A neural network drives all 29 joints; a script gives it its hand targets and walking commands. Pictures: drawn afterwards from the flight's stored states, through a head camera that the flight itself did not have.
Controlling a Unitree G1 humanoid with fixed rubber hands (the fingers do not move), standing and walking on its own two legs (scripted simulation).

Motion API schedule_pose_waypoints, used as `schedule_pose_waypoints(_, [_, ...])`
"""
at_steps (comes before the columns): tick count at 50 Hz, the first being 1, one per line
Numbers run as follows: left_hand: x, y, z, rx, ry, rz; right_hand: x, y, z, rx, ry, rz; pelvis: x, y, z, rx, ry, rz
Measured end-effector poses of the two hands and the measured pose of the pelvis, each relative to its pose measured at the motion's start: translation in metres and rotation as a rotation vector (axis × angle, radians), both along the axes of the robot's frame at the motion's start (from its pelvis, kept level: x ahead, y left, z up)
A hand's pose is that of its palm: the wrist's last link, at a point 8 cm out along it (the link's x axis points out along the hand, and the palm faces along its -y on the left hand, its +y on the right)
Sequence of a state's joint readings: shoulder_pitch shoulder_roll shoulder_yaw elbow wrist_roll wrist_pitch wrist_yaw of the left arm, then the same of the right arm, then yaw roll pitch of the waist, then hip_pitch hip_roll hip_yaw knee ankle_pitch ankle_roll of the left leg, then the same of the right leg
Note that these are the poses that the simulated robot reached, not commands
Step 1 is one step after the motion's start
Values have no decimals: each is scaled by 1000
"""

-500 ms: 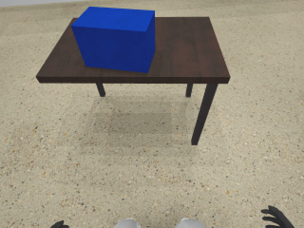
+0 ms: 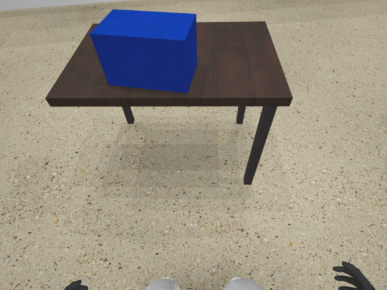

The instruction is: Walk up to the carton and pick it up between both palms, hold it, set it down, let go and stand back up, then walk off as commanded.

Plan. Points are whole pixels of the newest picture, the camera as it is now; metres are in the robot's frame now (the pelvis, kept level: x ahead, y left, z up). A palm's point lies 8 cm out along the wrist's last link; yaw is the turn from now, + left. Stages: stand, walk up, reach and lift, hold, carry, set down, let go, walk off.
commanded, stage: walk up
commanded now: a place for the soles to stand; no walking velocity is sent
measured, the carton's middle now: (150, 51) +0.86 +0.20 +0.03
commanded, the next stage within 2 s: none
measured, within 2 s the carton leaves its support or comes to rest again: neither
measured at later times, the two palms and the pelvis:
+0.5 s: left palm out of the picture +0.09 +0.30 -0.09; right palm out of the picture +0.12 -0.30 -0.08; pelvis -0.01 +0.00 +0.00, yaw +0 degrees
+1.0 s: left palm out of the picture +0.09 +0.31 -0.09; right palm out of the picture +0.12 -0.30 -0.08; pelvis -0.01 +0.00 +0.00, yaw +0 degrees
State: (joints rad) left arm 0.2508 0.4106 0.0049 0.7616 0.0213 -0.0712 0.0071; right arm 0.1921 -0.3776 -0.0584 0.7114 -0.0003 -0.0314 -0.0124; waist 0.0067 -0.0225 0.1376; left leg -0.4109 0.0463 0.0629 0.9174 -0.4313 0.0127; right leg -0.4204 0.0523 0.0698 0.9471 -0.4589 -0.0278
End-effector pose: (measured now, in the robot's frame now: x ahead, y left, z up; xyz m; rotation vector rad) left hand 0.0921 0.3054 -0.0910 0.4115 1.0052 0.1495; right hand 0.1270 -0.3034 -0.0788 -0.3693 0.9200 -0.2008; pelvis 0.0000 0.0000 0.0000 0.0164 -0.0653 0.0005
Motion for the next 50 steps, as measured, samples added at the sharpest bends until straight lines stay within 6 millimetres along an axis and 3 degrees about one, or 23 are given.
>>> schedule_pose_waypoints(50, [-6,2,2,1,-17,0,-7,3,2,5,-22,7,-9,2,0,4,-13,1])
